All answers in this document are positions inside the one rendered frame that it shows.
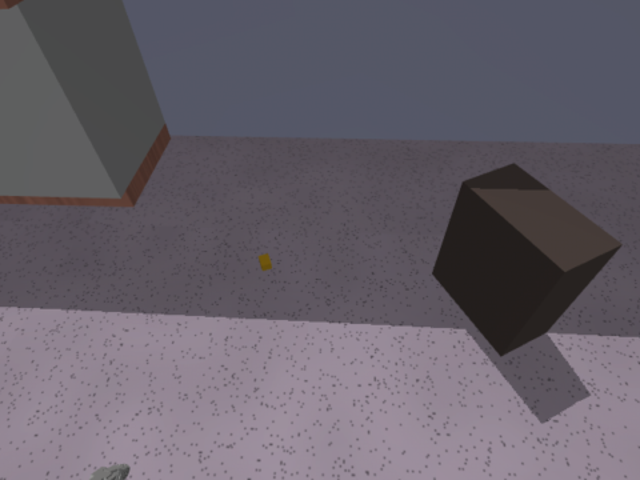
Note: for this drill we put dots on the left robot hand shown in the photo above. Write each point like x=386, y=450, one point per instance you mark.
x=115, y=472

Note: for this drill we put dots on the small box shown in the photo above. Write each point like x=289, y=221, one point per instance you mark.
x=265, y=262

